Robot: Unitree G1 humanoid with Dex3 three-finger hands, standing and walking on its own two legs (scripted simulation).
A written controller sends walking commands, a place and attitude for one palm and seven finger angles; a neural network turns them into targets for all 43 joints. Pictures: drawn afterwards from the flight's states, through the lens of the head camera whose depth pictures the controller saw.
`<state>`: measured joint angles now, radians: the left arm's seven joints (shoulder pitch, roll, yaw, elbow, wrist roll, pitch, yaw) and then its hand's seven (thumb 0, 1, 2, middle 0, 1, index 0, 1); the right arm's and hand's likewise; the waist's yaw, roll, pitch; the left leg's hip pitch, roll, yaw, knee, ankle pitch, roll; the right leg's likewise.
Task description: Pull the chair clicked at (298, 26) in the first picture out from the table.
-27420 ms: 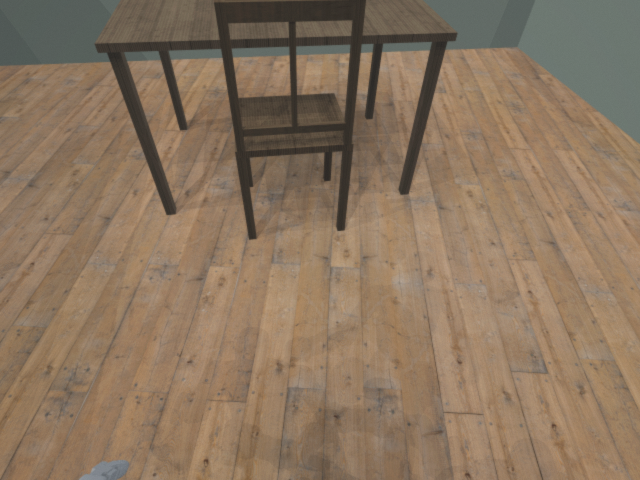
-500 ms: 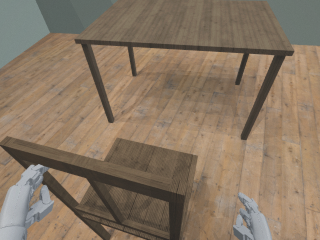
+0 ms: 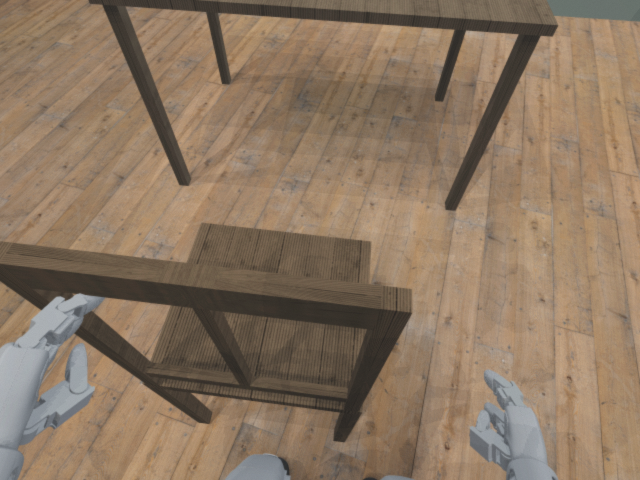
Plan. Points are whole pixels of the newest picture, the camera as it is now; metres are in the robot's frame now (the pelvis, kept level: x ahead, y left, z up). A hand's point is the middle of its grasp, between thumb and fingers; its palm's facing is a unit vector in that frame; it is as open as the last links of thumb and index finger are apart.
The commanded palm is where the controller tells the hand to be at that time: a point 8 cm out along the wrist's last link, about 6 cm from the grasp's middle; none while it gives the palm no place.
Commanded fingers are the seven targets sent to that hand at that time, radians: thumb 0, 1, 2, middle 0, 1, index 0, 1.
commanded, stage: step back with the hand held close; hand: left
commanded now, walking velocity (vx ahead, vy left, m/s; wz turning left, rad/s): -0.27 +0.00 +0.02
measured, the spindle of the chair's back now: (229, 349) +0.27 +0.16 -0.07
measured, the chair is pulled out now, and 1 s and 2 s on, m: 0.69 0.71 0.71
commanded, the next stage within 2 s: stop stepping back and stand still in 0.56 s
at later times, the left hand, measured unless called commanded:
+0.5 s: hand out of the picture +0.14 +0.31 +0.20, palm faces +0.57 -0.72 -0.40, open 7.2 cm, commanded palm +0.07 +0.33 +0.18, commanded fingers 0.00 0.90 0.90 -0.20 -0.30 -0.20 -0.30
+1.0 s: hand out of the picture -0.04 +0.37 +0.19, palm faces +0.63 -0.64 -0.44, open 7.4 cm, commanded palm -0.06 +0.37 +0.18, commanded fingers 0.00 0.90 0.90 -0.20 -0.30 -0.20 -0.30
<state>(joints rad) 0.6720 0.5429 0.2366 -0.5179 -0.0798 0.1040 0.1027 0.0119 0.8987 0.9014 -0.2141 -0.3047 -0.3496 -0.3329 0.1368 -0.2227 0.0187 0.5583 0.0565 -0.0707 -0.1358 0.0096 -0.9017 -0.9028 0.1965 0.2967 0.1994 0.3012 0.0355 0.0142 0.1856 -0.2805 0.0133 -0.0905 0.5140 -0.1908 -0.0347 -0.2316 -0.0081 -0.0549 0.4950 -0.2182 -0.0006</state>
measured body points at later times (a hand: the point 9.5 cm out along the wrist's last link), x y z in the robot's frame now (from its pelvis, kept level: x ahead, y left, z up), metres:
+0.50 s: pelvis -0.07 +0.03 -0.02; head -0.09 +0.03 +0.43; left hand +0.10 +0.35 +0.22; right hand +0.09 -0.21 -0.10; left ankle +0.05 +0.14 -0.73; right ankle +0.03 -0.12 -0.73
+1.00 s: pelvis -0.18 +0.06 -0.02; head -0.22 +0.04 +0.43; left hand -0.08 +0.40 +0.21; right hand -0.01 -0.16 -0.12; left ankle -0.20 +0.14 -0.62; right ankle -0.27 -0.06 -0.73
